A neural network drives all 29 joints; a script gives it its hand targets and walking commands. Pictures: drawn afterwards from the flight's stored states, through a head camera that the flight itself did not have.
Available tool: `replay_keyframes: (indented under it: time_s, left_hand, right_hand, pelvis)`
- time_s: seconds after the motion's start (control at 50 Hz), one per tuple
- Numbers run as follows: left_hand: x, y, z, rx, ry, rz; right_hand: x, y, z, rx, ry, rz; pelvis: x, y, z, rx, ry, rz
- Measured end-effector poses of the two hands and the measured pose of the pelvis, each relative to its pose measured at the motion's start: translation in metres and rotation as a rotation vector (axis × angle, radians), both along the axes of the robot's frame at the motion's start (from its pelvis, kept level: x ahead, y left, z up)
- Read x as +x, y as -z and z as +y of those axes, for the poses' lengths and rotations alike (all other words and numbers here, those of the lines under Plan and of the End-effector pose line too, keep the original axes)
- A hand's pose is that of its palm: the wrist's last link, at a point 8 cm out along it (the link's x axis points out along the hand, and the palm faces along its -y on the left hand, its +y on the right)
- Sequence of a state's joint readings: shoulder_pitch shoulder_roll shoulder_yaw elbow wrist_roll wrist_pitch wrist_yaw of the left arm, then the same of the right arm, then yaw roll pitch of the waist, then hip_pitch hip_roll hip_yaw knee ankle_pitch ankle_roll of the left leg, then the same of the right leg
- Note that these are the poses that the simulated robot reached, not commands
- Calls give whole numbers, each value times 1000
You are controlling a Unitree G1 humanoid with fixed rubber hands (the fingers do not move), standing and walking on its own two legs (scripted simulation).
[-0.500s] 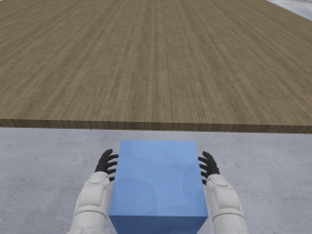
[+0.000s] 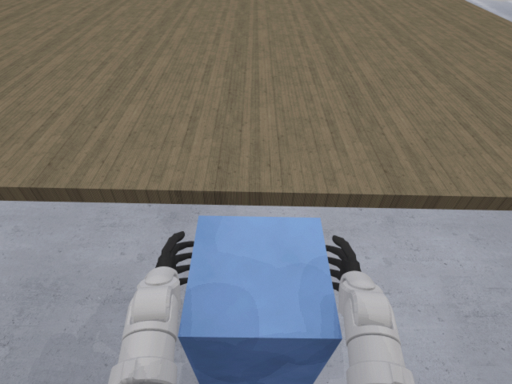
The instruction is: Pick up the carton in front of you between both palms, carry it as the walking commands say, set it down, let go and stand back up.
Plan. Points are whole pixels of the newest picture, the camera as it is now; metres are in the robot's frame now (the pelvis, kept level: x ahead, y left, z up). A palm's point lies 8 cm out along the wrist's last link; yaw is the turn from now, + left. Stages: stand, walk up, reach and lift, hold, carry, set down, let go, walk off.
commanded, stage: reach and lift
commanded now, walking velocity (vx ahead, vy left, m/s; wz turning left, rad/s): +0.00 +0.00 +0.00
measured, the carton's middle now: (257, 304) +0.29 +0.00 -0.04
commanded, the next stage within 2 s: hold in 0.48 s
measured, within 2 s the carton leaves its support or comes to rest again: neither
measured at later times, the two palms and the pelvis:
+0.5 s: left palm (166, 271) +0.30 +0.15 +0.04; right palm (350, 275) +0.30 -0.15 +0.04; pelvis +0.01 +0.00 +0.00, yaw +0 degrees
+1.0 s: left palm (164, 269) +0.29 +0.15 +0.05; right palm (353, 274) +0.29 -0.15 +0.05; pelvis +0.00 +0.00 +0.00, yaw +0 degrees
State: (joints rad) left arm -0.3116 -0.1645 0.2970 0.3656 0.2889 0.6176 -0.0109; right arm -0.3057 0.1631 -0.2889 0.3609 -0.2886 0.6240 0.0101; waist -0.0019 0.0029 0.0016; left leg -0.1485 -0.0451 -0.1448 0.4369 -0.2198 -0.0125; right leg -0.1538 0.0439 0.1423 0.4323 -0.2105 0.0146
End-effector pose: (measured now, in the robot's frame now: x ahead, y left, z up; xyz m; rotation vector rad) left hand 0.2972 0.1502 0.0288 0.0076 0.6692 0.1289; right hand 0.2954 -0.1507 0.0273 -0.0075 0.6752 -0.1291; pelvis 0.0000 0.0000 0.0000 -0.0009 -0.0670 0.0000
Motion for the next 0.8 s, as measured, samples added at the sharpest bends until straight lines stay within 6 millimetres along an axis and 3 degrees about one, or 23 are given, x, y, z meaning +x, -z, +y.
replay_keyframes:
  time_s: [0.38,0.66,0.8]
  left_hand:
    - [3,-8,-1,22,15,5]
    - [-3,-27,1,12,5,-29]
    - [-6,-26,0,7,2,-9]
  right_hand:
    - [3,-8,-1,-23,-16,5]
    - [-1,-27,1,-15,-13,-29]
    - [-5,-26,0,-9,-8,-9]
  pelvis:
    - [15,-4,-1,0,-1,-14]
    - [11,-5,-1,0,-2,-45]
    - [5,-4,-1,0,-2,-59]
